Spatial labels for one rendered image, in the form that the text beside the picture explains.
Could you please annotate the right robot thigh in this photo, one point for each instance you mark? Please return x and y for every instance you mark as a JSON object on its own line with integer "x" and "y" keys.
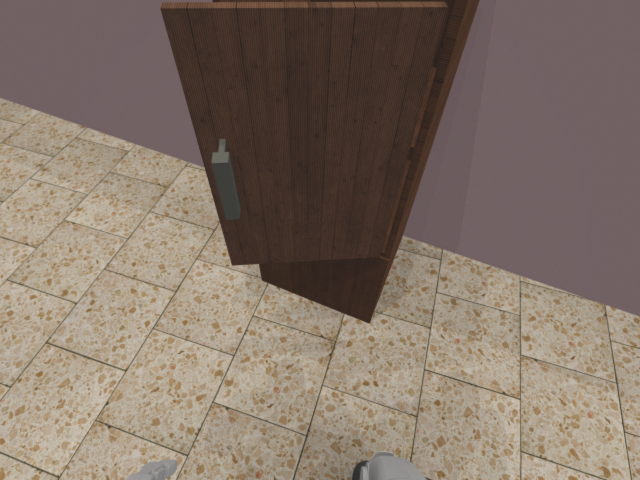
{"x": 390, "y": 468}

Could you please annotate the robot right shin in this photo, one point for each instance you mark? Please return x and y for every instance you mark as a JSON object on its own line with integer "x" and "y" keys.
{"x": 382, "y": 453}

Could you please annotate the robot left hand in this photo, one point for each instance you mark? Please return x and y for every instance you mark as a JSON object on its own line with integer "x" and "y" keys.
{"x": 155, "y": 471}

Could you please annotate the cupboard door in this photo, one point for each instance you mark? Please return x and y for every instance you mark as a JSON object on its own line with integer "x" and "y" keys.
{"x": 318, "y": 103}

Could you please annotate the handle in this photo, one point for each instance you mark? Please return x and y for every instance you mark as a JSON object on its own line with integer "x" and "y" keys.
{"x": 223, "y": 172}

